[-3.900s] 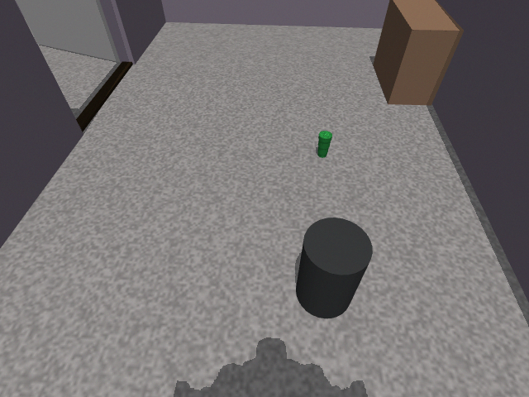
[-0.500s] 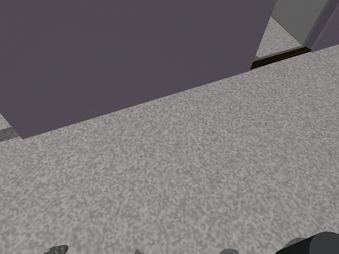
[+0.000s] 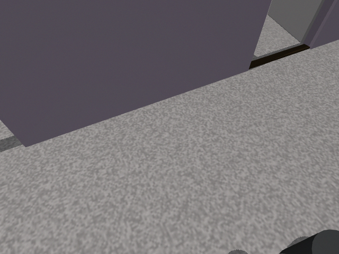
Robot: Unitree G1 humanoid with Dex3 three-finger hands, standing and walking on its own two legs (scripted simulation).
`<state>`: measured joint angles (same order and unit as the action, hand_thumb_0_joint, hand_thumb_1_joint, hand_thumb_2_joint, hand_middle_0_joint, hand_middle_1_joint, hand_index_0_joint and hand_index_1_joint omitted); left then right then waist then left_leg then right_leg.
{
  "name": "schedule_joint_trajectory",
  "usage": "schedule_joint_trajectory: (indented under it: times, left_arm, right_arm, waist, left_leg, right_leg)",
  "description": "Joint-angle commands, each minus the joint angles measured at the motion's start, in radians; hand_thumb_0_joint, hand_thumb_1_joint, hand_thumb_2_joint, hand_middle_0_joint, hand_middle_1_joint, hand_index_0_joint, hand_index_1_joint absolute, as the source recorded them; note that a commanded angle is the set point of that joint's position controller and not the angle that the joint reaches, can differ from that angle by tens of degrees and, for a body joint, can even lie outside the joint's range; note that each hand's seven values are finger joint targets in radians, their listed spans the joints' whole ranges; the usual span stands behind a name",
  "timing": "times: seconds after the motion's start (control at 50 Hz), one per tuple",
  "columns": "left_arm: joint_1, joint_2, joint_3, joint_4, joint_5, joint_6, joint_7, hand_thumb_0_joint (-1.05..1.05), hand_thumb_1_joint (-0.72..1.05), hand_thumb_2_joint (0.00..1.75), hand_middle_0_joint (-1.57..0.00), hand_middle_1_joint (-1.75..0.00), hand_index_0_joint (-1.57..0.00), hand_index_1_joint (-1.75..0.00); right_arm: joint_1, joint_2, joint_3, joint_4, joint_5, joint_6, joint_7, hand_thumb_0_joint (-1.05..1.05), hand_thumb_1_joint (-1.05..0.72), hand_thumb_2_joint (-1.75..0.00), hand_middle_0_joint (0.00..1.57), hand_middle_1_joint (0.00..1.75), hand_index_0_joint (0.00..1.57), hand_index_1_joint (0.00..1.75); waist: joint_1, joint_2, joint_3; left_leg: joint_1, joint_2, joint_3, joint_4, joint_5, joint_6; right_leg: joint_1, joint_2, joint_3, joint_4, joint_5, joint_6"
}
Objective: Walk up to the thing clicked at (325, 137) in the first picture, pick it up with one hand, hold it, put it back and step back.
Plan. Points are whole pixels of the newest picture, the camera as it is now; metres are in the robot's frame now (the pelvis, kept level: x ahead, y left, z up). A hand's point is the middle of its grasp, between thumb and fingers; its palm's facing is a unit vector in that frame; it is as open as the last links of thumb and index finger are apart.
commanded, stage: stand
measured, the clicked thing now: out of the picture +0.56 -1.42 -0.71
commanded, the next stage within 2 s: none
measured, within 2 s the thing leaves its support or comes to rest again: neither
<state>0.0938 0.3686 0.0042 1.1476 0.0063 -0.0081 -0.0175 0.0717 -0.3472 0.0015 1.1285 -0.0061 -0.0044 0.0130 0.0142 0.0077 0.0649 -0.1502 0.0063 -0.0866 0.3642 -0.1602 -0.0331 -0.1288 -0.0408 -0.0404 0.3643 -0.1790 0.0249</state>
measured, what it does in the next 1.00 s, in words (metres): stands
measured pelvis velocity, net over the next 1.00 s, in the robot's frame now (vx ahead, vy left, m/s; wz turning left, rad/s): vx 0.01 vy -0.01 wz -0.02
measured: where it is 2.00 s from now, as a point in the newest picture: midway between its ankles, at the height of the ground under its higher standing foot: outside the picture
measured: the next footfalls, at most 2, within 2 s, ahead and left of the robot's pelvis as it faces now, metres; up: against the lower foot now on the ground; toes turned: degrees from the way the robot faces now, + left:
none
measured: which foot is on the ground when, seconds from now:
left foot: down 0.00-1.00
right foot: down 0.00-1.00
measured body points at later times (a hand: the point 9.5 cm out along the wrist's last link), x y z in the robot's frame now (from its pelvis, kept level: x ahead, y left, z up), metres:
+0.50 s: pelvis +0.00 -0.01 +0.00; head +0.01 -0.01 +0.45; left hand +0.08 +0.29 -0.13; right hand +0.06 -0.32 -0.13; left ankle +0.03 +0.14 -0.75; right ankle +0.01 -0.13 -0.75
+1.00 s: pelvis +0.01 -0.01 +0.00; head +0.02 -0.01 +0.45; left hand +0.10 +0.30 -0.13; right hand +0.08 -0.31 -0.13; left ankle +0.03 +0.14 -0.75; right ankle +0.01 -0.13 -0.75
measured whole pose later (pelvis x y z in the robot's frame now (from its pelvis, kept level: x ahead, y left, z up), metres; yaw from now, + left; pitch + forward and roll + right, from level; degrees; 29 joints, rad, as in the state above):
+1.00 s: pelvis +0.01 -0.01 +0.00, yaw -1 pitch -2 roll +0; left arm 0.10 0.36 0.00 1.12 0.01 -0.01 -0.02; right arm 0.10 -0.35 0.00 1.14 -0.01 0.00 0.01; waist 0.00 0.00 0.06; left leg -0.13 0.02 -0.07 0.34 -0.17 -0.04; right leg -0.13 -0.03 -0.02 0.35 -0.18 0.02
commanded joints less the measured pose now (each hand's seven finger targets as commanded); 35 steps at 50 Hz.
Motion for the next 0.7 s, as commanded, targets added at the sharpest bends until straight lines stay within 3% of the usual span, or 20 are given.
schedule_joint_trajectory:
  times: [0.0, 0.06, 0.18, 0.22, 0.32, 0.38, 0.46, 0.48, 0.54, 0.58, 0.68]
  left_arm:
    - [-0.041, 0.213, 0.038, -0.055, -0.001, -0.023, 0.018, 0.0, 0.9, 0.9, -0.2, -0.3, -0.2, -0.3]
    - [-0.043, 0.211, 0.038, -0.057, -0.002, -0.02, 0.018, 0.0, 0.9, 0.9, -0.2, -0.3, -0.2, -0.3]
    - [-0.051, 0.219, 0.039, -0.064, 0.0, -0.021, 0.018, 0.0, 0.9, 0.9, -0.2, -0.3, -0.2, -0.3]
    - [-0.042, 0.219, 0.039, -0.064, 0.001, -0.023, 0.019, 0.0, 0.9, 0.9, -0.2, -0.3, -0.2, -0.3]
    - [-0.041, 0.217, 0.039, -0.07, 0.001, -0.021, 0.019, 0.0, 0.9, 0.9, -0.2, -0.3, -0.2, -0.3]
    - [-0.038, 0.225, 0.04, -0.072, 0.004, -0.019, 0.019, 0.0, 0.9, 0.9, -0.2, -0.3, -0.2, -0.3]
    - [-0.035, 0.219, 0.041, -0.078, 0.002, -0.019, 0.018, 0.0, 0.9, 0.9, -0.2, -0.3, -0.2, -0.3]
    - [-0.042, 0.218, 0.041, -0.08, 0.002, -0.02, 0.018, 0.0, 0.9, 0.9, -0.2, -0.3, -0.2, -0.3]
    - [-0.026, 0.208, 0.038, -0.079, 0.0, -0.019, 0.016, 0.0, 0.9, 0.9, -0.2, -0.3, -0.2, -0.3]
    - [-0.034, 0.209, 0.038, -0.082, 0.0, -0.02, 0.017, 0.0, 0.9, 0.9, -0.2, -0.3, -0.2, -0.3]
    - [-0.037, 0.213, 0.038, -0.083, 0.0, -0.021, 0.017, 0.0, 0.9, 0.9, -0.2, -0.3, -0.2, -0.3]
  right_arm:
    - [-0.044, -0.217, -0.041, -0.05, -0.001, -0.025, -0.016, 0.0, -0.9, -0.9, 0.2, 0.3, 0.2, 0.3]
    - [-0.04, -0.219, -0.04, -0.045, -0.002, -0.027, -0.016, 0.0, -0.9, -0.9, 0.2, 0.3, 0.2, 0.3]
    - [-0.025, -0.217, -0.041, -0.038, -0.002, -0.022, -0.015, 0.0, -0.9, -0.9, 0.2, 0.3, 0.2, 0.3]
    - [-0.029, -0.215, -0.041, -0.04, -0.002, -0.021, -0.014, 0.0, -0.9, -0.9, 0.2, 0.3, 0.2, 0.3]
    - [-0.025, -0.217, -0.042, -0.036, -0.003, -0.021, -0.015, 0.0, -0.9, -0.9, 0.2, 0.3, 0.2, 0.3]
    - [-0.012, -0.213, -0.045, -0.036, -0.004, -0.014, -0.013, 0.0, -0.9, -0.9, 0.2, 0.3, 0.2, 0.3]
    - [-0.005, -0.218, -0.044, -0.036, -0.005, -0.019, -0.014, 0.0, -0.9, -0.9, 0.2, 0.3, 0.2, 0.3]
    - [-0.001, -0.219, -0.042, -0.037, -0.006, -0.021, -0.015, 0.0, -0.9, -0.9, 0.2, 0.3, 0.2, 0.3]
    - [-0.012, -0.22, -0.04, -0.037, -0.004, -0.024, -0.016, 0.0, -0.9, -0.9, 0.2, 0.3, 0.2, 0.3]
    - [-0.007, -0.224, -0.04, -0.039, -0.003, -0.025, -0.018, 0.0, -0.9, -0.9, 0.2, 0.3, 0.2, 0.3]
    - [-0.003, -0.222, -0.038, -0.038, -0.003, -0.025, -0.018, 0.0, -0.9, -0.9, 0.2, 0.3, 0.2, 0.3]
  waist:
    - [-0.004, -0.012, -0.076]
    - [-0.002, -0.003, -0.091]
    - [-0.009, -0.013, -0.07]
    - [-0.005, -0.006, -0.088]
    - [-0.003, -0.001, -0.082]
    - [-0.008, -0.022, -0.05]
    - [-0.01, 0.008, -0.061]
    - [-0.01, 0.007, -0.082]
    - [0.0, 0.013, -0.075]
    - [-0.006, 0.011, -0.102]
    - [-0.011, -0.004, -0.099]
  left_leg:
    - [0.003, 0.092, -0.067, -0.078, 0.068, 0.036]
    - [0.011, 0.099, -0.064, -0.077, 0.106, 0.037]
    - [-0.014, 0.091, -0.058, -0.085, 0.033, 0.033]
    - [-0.006, 0.093, -0.055, -0.079, 0.066, 0.036]
    - [0.014, 0.093, -0.046, -0.068, 0.069, 0.034]
    - [-0.013, 0.081, -0.043, -0.072, -0.004, 0.036]
    - [-0.01, 0.092, -0.046, -0.077, 0.012, 0.037]
    - [-0.023, 0.101, -0.05, -0.081, 0.057, 0.037]
    - [-0.006, 0.099, -0.048, -0.084, 0.061, 0.033]
    - [0.006, 0.105, -0.045, -0.073, 0.112, 0.035]
    - [0.012, 0.103, -0.041, -0.075, 0.117, 0.034]
  right_leg:
    - [0.0, -0.092, 0.087, -0.08, -0.015, -0.037]
    - [0.018, -0.094, 0.085, -0.066, 0.011, -0.04]
    - [0.005, -0.095, 0.098, -0.089, -0.053, -0.04]
    - [0.021, -0.098, 0.097, -0.086, -0.011, -0.039]
    - [0.002, -0.098, 0.107, -0.096, -0.021, -0.042]
    - [-0.033, -0.097, 0.119, -0.126, -0.142, -0.043]
    - [-0.02, -0.091, 0.111, -0.101, -0.082, -0.043]
    - [0.021, -0.091, 0.105, -0.082, -0.016, -0.043]
    - [0.003, -0.086, 0.102, -0.081, -0.017, -0.043]
    - [0.029, -0.091, 0.101, -0.067, 0.045, -0.043]
    - [0.023, -0.089, 0.097, -0.071, 0.051, -0.041]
